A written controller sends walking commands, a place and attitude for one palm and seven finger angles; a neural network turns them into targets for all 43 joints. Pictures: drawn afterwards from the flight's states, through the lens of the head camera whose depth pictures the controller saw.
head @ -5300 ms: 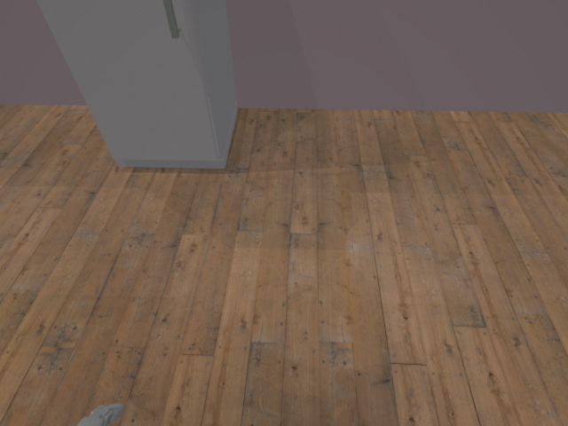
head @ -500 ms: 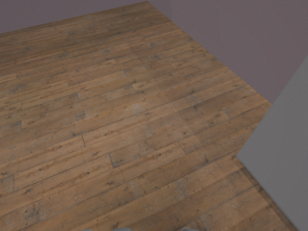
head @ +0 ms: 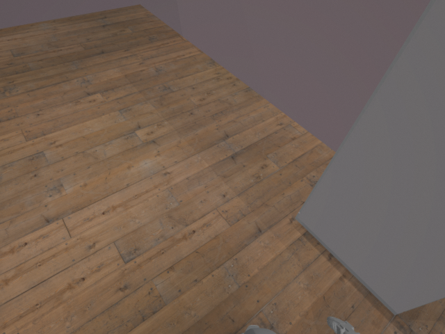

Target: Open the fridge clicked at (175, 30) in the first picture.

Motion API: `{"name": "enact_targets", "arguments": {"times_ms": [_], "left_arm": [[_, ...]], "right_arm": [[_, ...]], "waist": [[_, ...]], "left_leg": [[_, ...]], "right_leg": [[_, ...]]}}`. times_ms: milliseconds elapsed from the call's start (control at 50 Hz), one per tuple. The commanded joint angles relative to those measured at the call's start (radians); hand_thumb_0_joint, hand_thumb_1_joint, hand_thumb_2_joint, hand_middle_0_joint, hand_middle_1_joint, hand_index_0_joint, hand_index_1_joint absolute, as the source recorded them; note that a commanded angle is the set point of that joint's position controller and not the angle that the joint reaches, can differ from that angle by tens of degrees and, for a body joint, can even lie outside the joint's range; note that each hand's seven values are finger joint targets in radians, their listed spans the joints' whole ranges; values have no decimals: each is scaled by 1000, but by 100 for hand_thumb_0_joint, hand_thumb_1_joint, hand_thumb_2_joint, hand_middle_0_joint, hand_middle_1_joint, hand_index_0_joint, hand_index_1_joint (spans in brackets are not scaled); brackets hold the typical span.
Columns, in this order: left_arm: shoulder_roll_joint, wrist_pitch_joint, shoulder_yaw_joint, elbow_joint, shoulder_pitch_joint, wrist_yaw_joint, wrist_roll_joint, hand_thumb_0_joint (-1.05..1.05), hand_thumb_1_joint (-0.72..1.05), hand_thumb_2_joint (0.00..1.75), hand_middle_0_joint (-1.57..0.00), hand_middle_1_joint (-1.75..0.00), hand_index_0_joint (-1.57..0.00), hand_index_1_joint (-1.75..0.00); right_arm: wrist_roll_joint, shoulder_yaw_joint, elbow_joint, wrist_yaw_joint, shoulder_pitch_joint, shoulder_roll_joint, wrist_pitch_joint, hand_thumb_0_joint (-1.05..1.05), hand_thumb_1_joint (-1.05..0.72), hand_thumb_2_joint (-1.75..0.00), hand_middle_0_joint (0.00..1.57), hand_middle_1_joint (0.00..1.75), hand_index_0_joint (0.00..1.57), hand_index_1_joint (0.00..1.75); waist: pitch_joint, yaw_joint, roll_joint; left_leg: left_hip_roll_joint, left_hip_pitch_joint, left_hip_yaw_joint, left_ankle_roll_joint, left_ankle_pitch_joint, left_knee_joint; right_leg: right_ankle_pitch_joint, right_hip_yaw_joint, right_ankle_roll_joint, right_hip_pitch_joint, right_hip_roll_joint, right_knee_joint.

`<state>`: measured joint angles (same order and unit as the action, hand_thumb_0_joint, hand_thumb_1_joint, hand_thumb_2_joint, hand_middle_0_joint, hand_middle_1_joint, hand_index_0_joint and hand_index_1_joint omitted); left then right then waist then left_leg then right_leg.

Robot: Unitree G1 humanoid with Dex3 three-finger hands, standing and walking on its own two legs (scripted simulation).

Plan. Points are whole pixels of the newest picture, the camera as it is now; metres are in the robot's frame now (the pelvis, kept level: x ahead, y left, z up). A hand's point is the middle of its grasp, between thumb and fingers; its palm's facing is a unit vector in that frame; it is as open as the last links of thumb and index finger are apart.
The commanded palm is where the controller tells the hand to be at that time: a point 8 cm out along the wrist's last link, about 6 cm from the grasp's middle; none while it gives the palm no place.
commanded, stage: turn to face it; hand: right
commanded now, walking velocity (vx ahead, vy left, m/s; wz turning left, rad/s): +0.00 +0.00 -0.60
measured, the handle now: out of the picture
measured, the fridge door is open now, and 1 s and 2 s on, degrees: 0 0 0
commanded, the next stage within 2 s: take the last steps up to it in 1.16 s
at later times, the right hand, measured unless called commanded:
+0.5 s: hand out of the picture -0.09 -0.25 -0.19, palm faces +0.39 +0.88 -0.27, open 7.4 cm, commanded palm none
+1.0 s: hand out of the picture -0.02 -0.23 -0.13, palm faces +0.55 +0.78 -0.31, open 7.4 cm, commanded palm none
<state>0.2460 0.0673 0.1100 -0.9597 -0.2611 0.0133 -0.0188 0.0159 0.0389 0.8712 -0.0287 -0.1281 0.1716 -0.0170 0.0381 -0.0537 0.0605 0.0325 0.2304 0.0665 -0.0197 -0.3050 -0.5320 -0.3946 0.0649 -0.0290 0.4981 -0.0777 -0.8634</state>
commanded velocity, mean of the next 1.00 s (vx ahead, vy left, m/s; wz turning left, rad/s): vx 0.00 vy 0.00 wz -0.55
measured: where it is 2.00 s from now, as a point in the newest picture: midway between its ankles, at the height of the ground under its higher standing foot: outside the picture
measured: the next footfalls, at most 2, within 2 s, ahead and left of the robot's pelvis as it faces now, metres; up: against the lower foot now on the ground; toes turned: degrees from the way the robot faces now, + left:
right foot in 0.42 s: -0.02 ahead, -0.14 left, +0.00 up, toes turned -23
left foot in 0.90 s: +0.08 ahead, +0.08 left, +0.00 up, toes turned -31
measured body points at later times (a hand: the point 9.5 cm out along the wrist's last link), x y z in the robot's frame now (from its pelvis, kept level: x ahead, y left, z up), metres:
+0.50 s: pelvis -0.02 -0.03 -0.01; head +0.01 -0.07 +0.44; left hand +0.20 +0.17 -0.13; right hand -0.11 -0.29 -0.17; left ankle -0.02 +0.11 -0.69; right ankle -0.06 -0.12 -0.74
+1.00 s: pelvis -0.02 +0.01 +0.00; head +0.03 +0.03 +0.45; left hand +0.17 +0.21 -0.17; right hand -0.05 -0.27 -0.11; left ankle +0.05 +0.10 -0.74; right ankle -0.09 -0.10 -0.67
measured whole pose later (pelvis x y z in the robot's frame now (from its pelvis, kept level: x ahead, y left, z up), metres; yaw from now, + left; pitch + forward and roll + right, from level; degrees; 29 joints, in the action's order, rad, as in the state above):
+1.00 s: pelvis -0.02 +0.01 +0.00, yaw -36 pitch -1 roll -2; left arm 0.26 0.08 0.10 -0.95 -0.24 0.02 -0.02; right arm 0.02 0.02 0.84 -0.02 -0.13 0.19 -0.01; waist 0.07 -0.05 0.06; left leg 0.05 0.24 0.07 -0.01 -0.30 -0.56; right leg -0.45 0.08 -0.03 0.46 -0.07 -1.02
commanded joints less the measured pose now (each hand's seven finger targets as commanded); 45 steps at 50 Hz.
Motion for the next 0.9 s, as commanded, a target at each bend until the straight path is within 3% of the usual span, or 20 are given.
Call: {"name": "enact_targets", "arguments": {"times_ms": [0,80,160,260,320,360,380,400,420,440,460,500,540,640,720,780,820,840,860,880], "left_arm": [[67,-7,11,67,-16,11,-8,0,90,90,-20,-30,-20,-30],[65,-4,2,87,49,13,-3,0,90,90,-20,-30,-20,-30],[72,1,-9,108,135,12,-2,0,90,90,-20,-30,-20,-30],[62,-12,-28,127,197,16,6,0,90,90,-20,-30,-20,-30],[69,-25,-33,130,175,13,9,0,90,90,-20,-30,-20,-30],[110,-36,-24,112,99,11,4,0,90,90,-20,-30,-20,-30],[194,-46,-2,99,26,9,0,0,90,90,-20,-30,-20,-30],[304,-50,26,92,-32,1,1,0,90,90,-20,-30,-20,-30],[308,-41,23,63,-75,-3,8,0,90,90,-20,-30,-20,-30],[272,-44,13,65,-37,-12,4,0,90,90,-20,-30,-20,-30],[244,-48,7,81,15,-21,0,0,90,90,-20,-30,-20,-30],[203,-51,-10,114,112,-22,0,0,90,90,-20,-30,-20,-30],[196,-56,-12,120,120,-20,1,0,90,90,-20,-30,-20,-30],[197,-51,-6,122,89,-15,-1,0,90,90,-20,-30,-20,-30],[199,-46,4,116,55,-15,-7,0,90,90,-20,-30,-20,-30],[196,-43,8,118,60,-16,-8,0,90,90,-20,-30,-20,-30],[188,-41,11,123,77,-15,-4,0,90,90,-20,-30,-20,-30],[177,-40,9,126,85,-13,2,0,90,90,-20,-30,-20,-30],[130,-43,3,128,66,-9,12,0,90,90,-20,-30,-20,-30],[61,-44,-9,151,61,-6,15,0,90,90,-20,-30,-20,-30]], "right_arm": [[-1,37,-92,-13,55,159,28,0,-90,-90,20,30,20,30],[0,40,-46,-11,-93,172,36,0,-90,-90,20,30,20,30],[7,46,-24,-9,-161,208,28,0,-90,-90,20,30,20,30],[14,55,-9,-5,-187,245,18,0,-90,-90,20,30,20,30],[14,67,-1,-2,-176,268,11,0,-90,-90,20,30,20,30],[3,69,1,3,-159,266,6,0,-90,-90,20,30,20,30],[-3,65,-15,7,-155,234,3,0,-90,-90,20,30,20,30],[-8,45,-66,15,-115,164,1,0,-90,-90,20,30,20,30],[1,42,-83,6,-58,186,-15,0,-90,-90,20,30,20,30],[4,45,-79,7,-44,179,-19,0,-90,-90,20,30,20,30],[1,51,-63,7,-37,175,-18,0,-90,-90,20,30,20,30],[0,55,-37,15,-65,190,-17,0,-90,-90,20,30,20,30],[0,55,-29,17,-80,187,-17,0,-90,-90,20,30,20,30],[-2,53,-54,11,-37,181,-21,0,-90,-90,20,30,20,30],[-7,45,-90,7,27,165,-13,0,-90,-90,20,30,20,30],[-13,40,-95,4,10,158,-3,0,-90,-90,20,30,20,30],[-17,42,-85,1,-45,160,5,0,-90,-90,20,30,20,30],[-16,46,-76,-2,-82,172,13,0,-90,-90,20,30,20,30],[-8,55,-68,-8,-117,223,24,0,-90,-90,20,30,20,30],[10,73,-67,-15,-136,323,33,0,-90,-90,20,30,20,30]], "waist": [[32,-12,-193],[-17,47,-223],[-22,81,-239],[-55,102,-287],[-87,94,-299],[-122,43,-235],[-178,0,-27],[-179,-37,277],[-175,-47,174],[-125,-30,141],[-105,-15,183],[-66,30,118],[-62,41,83],[-55,31,77],[-68,12,94],[-94,21,102],[-123,50,103],[-136,73,69],[-166,85,-58],[-162,95,-356]], "left_leg": [[274,-1,-103,-62,336,231],[274,-163,-38,-63,548,174],[314,-192,-28,-94,545,163],[333,-207,18,-96,598,113],[348,-201,54,-76,598,49],[323,-102,122,-13,503,-89],[258,73,151,45,291,-291],[119,369,129,124,-350,-505],[118,370,19,111,-374,-597],[128,385,-9,108,-311,-626],[121,392,-26,113,-255,-645],[110,350,-45,120,-151,-647],[90,318,-42,125,-100,-625],[67,295,-62,135,-85,-508],[36,249,-70,127,-134,-363],[-6,138,-57,113,-131,-203],[-20,22,-48,104,-25,-47],[-5,-93,-50,100,88,89],[119,-258,-157,70,161,199],[402,-344,-421,-40,360,232]], "right_leg": [[37,-33,-41,107,96,-357],[39,-71,-67,129,105,-305],[-9,-97,-70,97,122,-213],[-41,-157,-46,-18,115,26],[-11,-193,-23,-125,104,194],[186,-190,-4,-316,107,407],[383,-28,47,-514,229,485],[841,312,189,-624,493,484],[902,263,255,-566,531,467],[840,209,248,-514,476,475],[809,198,227,-481,416,469],[727,125,188,-403,344,481],[705,108,171,-380,302,491],[535,193,194,-357,293,525],[567,274,213,-364,295,493],[669,315,204,-339,272,446],[663,317,176,-298,245,399],[578,301,139,-227,212,358],[374,239,77,-91,147,257],[-112,28,-11,100,-8,20]]}}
